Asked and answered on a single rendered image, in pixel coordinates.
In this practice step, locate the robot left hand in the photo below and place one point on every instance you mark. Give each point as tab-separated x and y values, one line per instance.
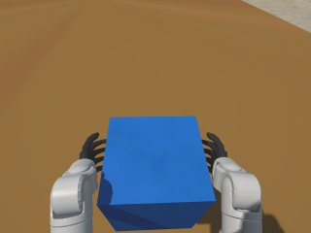
89	152

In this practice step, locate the robot right hand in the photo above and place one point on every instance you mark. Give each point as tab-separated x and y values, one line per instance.
218	150

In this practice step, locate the robot left forearm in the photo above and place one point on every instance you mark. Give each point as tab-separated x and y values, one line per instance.
71	207

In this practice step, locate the carton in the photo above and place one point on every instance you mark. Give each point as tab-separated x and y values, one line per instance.
155	174

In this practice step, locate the robot right forearm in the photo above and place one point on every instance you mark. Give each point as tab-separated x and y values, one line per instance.
241	204

